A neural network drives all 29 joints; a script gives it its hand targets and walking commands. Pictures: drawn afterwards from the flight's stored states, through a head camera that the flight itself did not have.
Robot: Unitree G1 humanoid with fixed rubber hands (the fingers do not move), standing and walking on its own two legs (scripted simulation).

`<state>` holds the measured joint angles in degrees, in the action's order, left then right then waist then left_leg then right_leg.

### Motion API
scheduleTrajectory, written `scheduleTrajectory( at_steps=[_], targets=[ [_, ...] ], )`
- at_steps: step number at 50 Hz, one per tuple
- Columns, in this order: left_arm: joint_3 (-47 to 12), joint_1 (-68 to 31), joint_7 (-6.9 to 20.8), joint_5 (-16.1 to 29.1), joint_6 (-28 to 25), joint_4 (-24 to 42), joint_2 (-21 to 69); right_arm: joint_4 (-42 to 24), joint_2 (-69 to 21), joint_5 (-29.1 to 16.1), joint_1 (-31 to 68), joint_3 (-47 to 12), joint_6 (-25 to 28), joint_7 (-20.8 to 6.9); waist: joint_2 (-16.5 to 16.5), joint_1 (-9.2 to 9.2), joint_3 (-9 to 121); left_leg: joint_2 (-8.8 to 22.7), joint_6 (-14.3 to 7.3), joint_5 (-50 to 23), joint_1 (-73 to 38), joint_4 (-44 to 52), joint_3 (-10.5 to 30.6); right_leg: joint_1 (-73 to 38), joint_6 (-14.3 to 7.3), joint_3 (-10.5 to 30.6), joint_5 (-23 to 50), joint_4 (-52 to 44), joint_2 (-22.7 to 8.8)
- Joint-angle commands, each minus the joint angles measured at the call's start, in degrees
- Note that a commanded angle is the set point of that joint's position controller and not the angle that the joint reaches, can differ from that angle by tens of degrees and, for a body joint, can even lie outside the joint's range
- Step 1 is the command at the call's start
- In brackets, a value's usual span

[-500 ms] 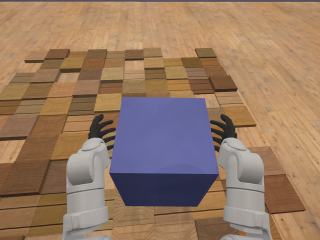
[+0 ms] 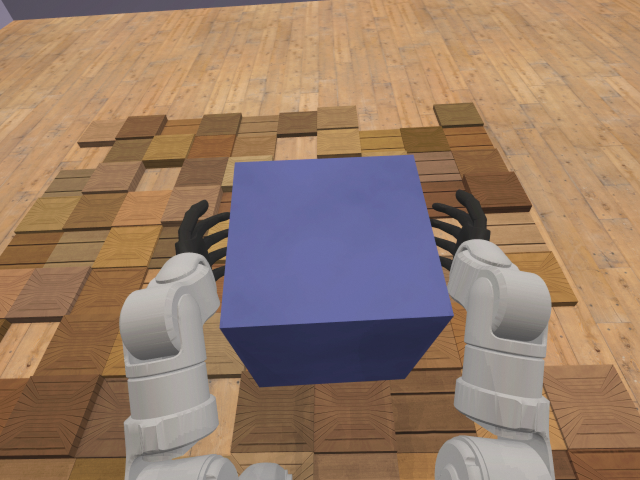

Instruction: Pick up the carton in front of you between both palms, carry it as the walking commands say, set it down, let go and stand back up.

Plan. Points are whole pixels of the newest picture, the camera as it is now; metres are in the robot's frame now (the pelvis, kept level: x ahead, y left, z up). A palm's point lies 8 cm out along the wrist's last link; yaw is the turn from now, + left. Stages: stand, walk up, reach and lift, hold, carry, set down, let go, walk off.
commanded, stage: carry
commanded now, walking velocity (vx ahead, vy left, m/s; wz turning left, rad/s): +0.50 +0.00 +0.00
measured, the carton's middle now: (328, 282) +0.35 +0.02 +0.06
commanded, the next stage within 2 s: none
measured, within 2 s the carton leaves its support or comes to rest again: neither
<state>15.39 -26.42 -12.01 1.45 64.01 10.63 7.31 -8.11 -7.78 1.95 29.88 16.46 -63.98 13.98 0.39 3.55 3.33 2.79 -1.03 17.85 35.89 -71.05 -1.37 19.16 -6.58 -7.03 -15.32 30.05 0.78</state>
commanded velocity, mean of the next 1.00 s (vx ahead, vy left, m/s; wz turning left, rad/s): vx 0.50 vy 0.00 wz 0.00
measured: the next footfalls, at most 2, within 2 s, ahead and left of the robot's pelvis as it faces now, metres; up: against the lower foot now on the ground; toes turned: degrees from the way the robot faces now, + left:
left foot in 0.32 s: +0.44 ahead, +0.05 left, +0.02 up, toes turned +4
right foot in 0.80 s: +0.73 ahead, -0.17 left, +0.02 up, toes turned -11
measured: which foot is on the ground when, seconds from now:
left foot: up 0.00-0.30, down 0.32-0.80, up 0.82-1.00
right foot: down 0.00-0.34, up 0.36-0.78, down 0.80-1.00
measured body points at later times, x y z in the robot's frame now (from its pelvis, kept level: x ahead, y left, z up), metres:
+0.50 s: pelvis +0.34 +0.00 +0.01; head +0.38 -0.01 +0.45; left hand +0.69 +0.11 +0.07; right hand +0.65 -0.20 +0.08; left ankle +0.40 +0.05 -0.72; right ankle +0.26 -0.10 -0.63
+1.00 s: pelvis +0.66 -0.09 +0.02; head +0.70 -0.11 +0.47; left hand +0.99 +0.06 +0.09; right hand +1.00 -0.25 +0.08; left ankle +0.63 +0.04 -0.64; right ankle +0.69 -0.16 -0.72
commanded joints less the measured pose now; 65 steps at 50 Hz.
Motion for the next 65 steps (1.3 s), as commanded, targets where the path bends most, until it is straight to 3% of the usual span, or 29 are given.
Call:
scheduleTrajectory(
  at_steps=[1,6,10,12,14,15,16,17,18,20,22,29,33,37,38,39,40,41,42,44,46,48,51,55,60,62,63,64,65],
  targets=[
    [-32.26,-32.82,2.88,8.46,-1.59,0.49,37.87,2.25,-40.2,-6.35,28.27,-32.39,0.74,-0.86,-7.15,-1.49,17.78,1.15,0.69,-5.03,13.34,2.92,-1.37,-24.5,-1.3,17.6,24.92,-11.86,-14.83],
    [-31.31,-30.4,3.51,4.66,-4.03,-3.0,41.26,4.73,-46.18,-6.54,29.16,-35.65,3.24,-2.26,-6.97,-0.49,15.84,-0.1,1.15,-7.38,18.89,12.3,-5.49,-32.31,-0.04,11.41,41.07,-10.93,-11.96],
    [-31.93,-28.88,3.81,3.75,-6.51,-3.57,41.95,4.47,-47.86,-6.35,28.76,-37.11,5.54,-2.85,-8.37,-0.77,13.62,-2.46,-0.52,-13.71,10.08,28.94,-10.33,-30.54,0.31,6.73,49.83,-11.16,-9.24],
    [-32.7,-28.32,3.61,3.72,-7.53,-2.61,42.14,3.54,-47.52,-6.48,27.98,-37.55,6.39,-3.16,-9.23,-2.77,15.31,-6.36,-1.74,-17.53,-2.36,37.9,-14.3,-28.6,1.27,2.96,64.11,-7.42,-8.5],
    [-33.56,-26.22,3.22,3.22,-8.4,-2.21,42.64,2.34,-46.82,-7.03,27.04,-38.1,7.24,-3.46,-10.03,-6.92,20.99,-8.41,-2.07,-22.26,-21.93,40.78,-13.51,-23.29,3.96,1.34,70.99,4.36,-9.13],
    [-33.73,-26.83,3.15,2.79,-8.8,-1.18,41.89,2.76,-46.65,-7.61,26.08,-37.8,7.82,-3.61,-5.32,-9.12,23.56,-7.89,-1.64,-29.09,-32.54,50.03,-14.6,-19.23,5.76,-3.19,61.43,17.09,-6.58],
    [-33.99,-28.7,3.04,2.6,-8.95,-1.05,41.38,2.88,-46.6,-7.47,26.03,-37.66,8.3,-3.76,1.63,-9.83,25.17,1.56,-5.94,-30.57,-47.8,47.79,-1.46,-3.3,6.56,1.77,32.88,30.86,-3.21],
    [-34.12,-27.78,2.81,2.84,-9.1,0.65,41.3,3.47,-45.93,-7.96,24.36,-37.77,8.69,-3.54,12.04,-7.31,30.69,17.66,-14.42,-35.77,-61.2,42.47,21.23,14.05,6.96,5.47,-12.38,44.17,2.82],
    [-33.37,-24.83,2.38,2.26,-9.02,-1.51,40.14,4.46,-45.48,-7.92,20.77,-38.23,8.8,-3.25,7.21,-8.59,31.04,17.24,-18.19,-24.88,-58.3,48.07,29.03,18.01,5.13,9.59,-12.03,51.72,2.19],
    [-33.12,-27.05,2.23,3.68,-10.01,1.96,42.34,-1.34,-47.68,-10.96,25.15,-41.09,9.75,-3.56,3.14,-7.89,26.0,16.97,-16.49,-11.18,-47.55,50.44,25.35,20.84,3.22,12.74,-7.3,49.49,-3.04],
    [-33.58,-27.52,1.97,3.65,-10.46,1.56,43.14,-1.45,-48.3,-11.73,24.9,-41.76,10.14,-4.1,0.9,-7.01,22.86,14.69,-13.56,-9.8,-40.51,54.18,18.78,18.95,3.51,10.89,-4.21,42.16,-5.06],
    [-35.8,-24.04,1.79,3.25,-10.28,3.74,41.24,-5.67,-43.32,-12.44,23.41,-42.19,9.84,-4.8,5.12,-7.03,17.63,9.37,-11.38,-22.65,-39.3,55.65,3.59,21.21,6.34,3.47,5.51,18.49,-5.52],
    [-35.78,-21.55,1.27,3.19,-8.32,1.83,38.0,-1.66,-39.06,-8.74,16.32,-38.13,8.14,-3.61,6.56,-7.61,15.73,8.08,-9.19,-31.8,-44.42,53.82,1.4,21.27,5.77,0.36,12.93,7.41,-3.97],
    [-34.76,-23.56,1.53,3.78,-6.97,-0.22,38.25,-0.74,-38.64,-6.73,17.75,-36.79,7.05,-2.95,9.73,-5.94,14.17,7.29,-5.35,-43.72,-42.05,47.87,-3.11,9.52,3.65,-3.7,13.79,-1.79,-1.0],
    [-34.36,-22.76,1.56,3.67,-6.81,-1.66,38.53,-0.29,-38.8,-6.49,18.1,-36.56,6.88,-2.84,9.12,-4.31,16.39,6.53,-3.47,-47.16,-39.67,41.03,-5.68,0.84,3.18,-5.56,14.77,-4.83,0.37],
    [-33.51,-21.54,1.5,3.1,-6.73,-3.32,38.45,0.29,-38.66,-6.09,17.89,-36.45,6.71,-2.7,5.99,-2.16,20.8,4.63,-1.04,-41.65,-33.92,31.08,-7.97,-12.22,2.91,-5.05,13.73,-5.25,-0.25],
    [-32.58,-20.26,1.36,2.44,-6.79,-4.55,37.98,0.0,-38.56,-5.94,19.26,-36.39,6.54,-2.61,-2.82,-0.29,25.73,2.09,1.05,-22.69,-20.78,16.6,-7.41,-25.95,-0.16,11.54,11.9,-4.21,-11.34],
    [-31.8,-21.59,1.17,2.14,-6.86,-5.79,37.24,0.29,-39.4,-5.69,20.09,-36.39,6.38,-2.69,-16.6,-1.91,26.47,-4.57,2.01,8.84,-4.49,3.51,-4.12,-34.73,-5.96,35.62,15.35,-7.79,-24.1],
    [-32.89,-21.19,1.33,3.03,-7.28,-4.5,39.39,0.91,-41.06,-5.82,18.62,-36.91,6.6,-2.68,-15.25,-0.62,26.69,-5.04,0.78,10.71,5.84,-3.47,0.11,-39.39,-9.45,35.81,17.09,-8.49,-23.61],
    [-34.71,-24.88,2.33,4.43,-8.57,-2.88,43.83,1.38,-45.38,-6.91,22.05,-35.9,7.56,-3.22,-7.06,-0.61,23.32,-0.25,-0.51,6.27,7.05,-1.62,3.13,-31.05,-6.82,27.58,23.27,-8.49,-21.59],
    [-36.19,-28.95,3.34,5.3,-9.8,-0.89,46.64,1.79,-47.91,-7.83,25.45,-37.39,9.14,-3.92,-2.81,-2.84,22.22,1.92,-0.05,1.89,3.04,3.93,2.98,-25.67,-2.88,20.29,21.03,-11.86,-18.92],
    [-37.4,-29.41,3.83,5.47,-10.91,0.45,46.57,0.98,-47.9,-7.1,24.64,-37.99,10.13,-4.23,-6.97,-2.56,22.76,2.3,-0.03,0.38,1.44,8.47,1.18,-22.6,-4.92,16.63,17.44,-12.95,-19.43],
    [-37.67,-27.38,3.83,6.27,-11.54,1.71,45.32,-2.03,-46.53,-7.71,24.93,-39.36,11.01,-3.84,-7.37,-2.62,20.98,2.46,1.12,-2.91,3.65,17.66,-0.72,-23.79,-5.31,12.13,17.26,-14.88,-17.4],
    [-36.83,-22.74,2.7,5.07,-10.89,1.87,40.36,-2.8,-42.38,-7.49,21.22,-38.81,10.5,-2.92,-7.63,-0.4,18.94,0.62,0.62,-11.72,4.31,28.23,-4.09,-26.93,-3.63,6.68,28.91,-10.43,-13.83],
    [-35.89,-21.62,1.3,3.88,-8.48,0.65,36.85,-0.9,-37.99,-6.36,18.82,-35.99,7.78,-2.48,-8.39,0.87,13.66,-0.74,-0.78,-15.33,3.35,38.55,-6.2,-27.6,-1.98,5.84,31.78,-7.67,-13.44],
    [-36.14,-23.33,1.2,4.26,-7.6,0.06,37.54,0.09,-37.52,-6.14,19.32,-34.52,6.94,-2.67,-8.34,-1.01,13.25,-2.3,-2.07,-15.71,-5.34,44.1,-8.07,-24.17,0.18,4.09,38.1,-3.7,-13.04],
    [-36.33,-24.27,1.17,4.35,-7.16,-0.38,38.04,1.67,-37.13,-5.83,17.74,-33.6,6.76,-2.66,-6.62,-4.06,16.85,-4.48,-2.99,-16.41,-17.49,46.65,-9.4,-20.56,2.28,1.59,39.09,4.88,-11.16],
    [-36.37,-24.39,1.11,4.26,-6.76,-1.18,37.81,2.78,-36.36,-5.23,17.1,-32.43,6.65,-2.64,-1.97,-6.95,21.89,-1.72,-3.26,-14.92,-32.53,45.84,-7.51,-12.38,4.72,-1.07,28.95,16.77,-9.01],
    [-36.66,-24.49,1.15,4.7,-6.4,-0.85,38.45,3.28,-35.12,-4.66,16.5,-31.51,6.68,-2.39,10.1,-7.45,27.11,11.24,-7.3,-14.85,-47.52,44.17,12.65,3.5,7.13,-0.9,11.03,30.03,-5.16]
  ],
)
